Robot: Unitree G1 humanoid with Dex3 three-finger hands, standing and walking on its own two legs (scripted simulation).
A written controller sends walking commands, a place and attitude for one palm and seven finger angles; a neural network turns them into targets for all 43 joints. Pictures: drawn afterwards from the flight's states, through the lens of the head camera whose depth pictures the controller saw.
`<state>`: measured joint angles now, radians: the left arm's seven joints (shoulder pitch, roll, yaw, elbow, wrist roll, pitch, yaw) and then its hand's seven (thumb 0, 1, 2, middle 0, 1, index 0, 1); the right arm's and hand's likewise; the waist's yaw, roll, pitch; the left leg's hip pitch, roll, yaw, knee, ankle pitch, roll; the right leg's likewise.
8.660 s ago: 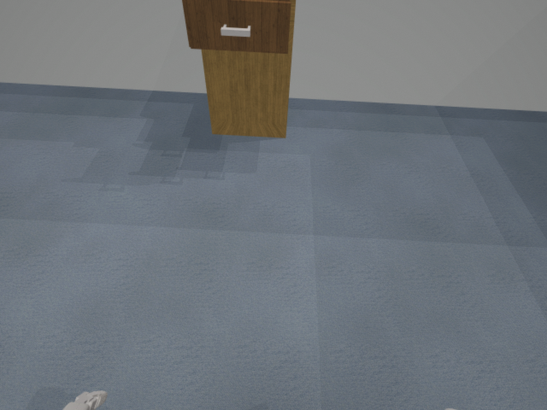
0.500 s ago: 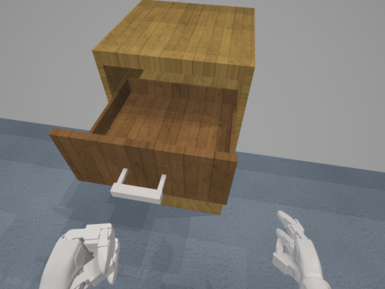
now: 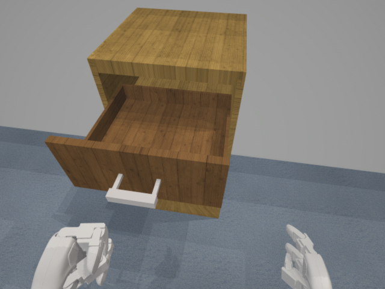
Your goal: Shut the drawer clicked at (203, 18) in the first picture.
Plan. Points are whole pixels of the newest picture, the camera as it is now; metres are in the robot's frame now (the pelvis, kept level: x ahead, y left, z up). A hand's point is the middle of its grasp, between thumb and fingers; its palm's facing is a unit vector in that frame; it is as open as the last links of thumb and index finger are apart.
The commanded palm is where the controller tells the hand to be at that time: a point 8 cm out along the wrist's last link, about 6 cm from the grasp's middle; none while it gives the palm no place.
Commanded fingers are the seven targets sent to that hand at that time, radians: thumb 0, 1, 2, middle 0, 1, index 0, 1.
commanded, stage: raise the hand and make a fist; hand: left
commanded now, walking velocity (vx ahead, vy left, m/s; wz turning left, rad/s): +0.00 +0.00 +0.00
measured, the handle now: (135, 189) +0.33 +0.16 +0.01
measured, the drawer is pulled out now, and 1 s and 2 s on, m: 0.28 0.28 0.28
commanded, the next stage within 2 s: bring the fist close to the handle in 0.08 s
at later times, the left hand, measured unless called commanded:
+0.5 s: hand (114, 260) +0.16 +0.14 +0.08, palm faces -0.07 -1.00 -0.06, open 3.3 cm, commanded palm +0.13 +0.20 +0.08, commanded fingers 0.00 0.90 0.90 -1.40 -1.60 -1.40 -1.60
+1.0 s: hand (132, 245) +0.20 +0.13 +0.03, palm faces -0.11 -0.99 -0.04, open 3.3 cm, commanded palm +0.19 +0.19 +0.03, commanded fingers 0.00 0.90 0.90 -1.40 -1.60 -1.40 -1.60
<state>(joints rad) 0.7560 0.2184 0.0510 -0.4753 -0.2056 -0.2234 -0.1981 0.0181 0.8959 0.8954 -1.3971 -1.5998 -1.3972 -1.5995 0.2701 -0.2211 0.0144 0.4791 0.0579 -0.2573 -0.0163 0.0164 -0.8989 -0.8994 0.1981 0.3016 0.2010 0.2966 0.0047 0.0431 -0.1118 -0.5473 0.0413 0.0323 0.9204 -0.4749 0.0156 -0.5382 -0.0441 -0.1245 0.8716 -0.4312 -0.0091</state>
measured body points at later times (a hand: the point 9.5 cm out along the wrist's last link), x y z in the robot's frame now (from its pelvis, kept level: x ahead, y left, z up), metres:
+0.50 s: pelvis +0.00 -0.01 +0.00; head +0.02 -0.01 +0.45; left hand +0.16 +0.20 +0.09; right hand +0.20 -0.23 -0.05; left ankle +0.00 +0.11 -0.69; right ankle +0.01 -0.12 -0.69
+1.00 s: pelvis -0.01 +0.00 -0.03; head +0.05 +0.00 +0.42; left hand +0.20 +0.19 +0.03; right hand +0.17 -0.24 -0.10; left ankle +0.00 +0.11 -0.69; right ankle +0.01 -0.12 -0.69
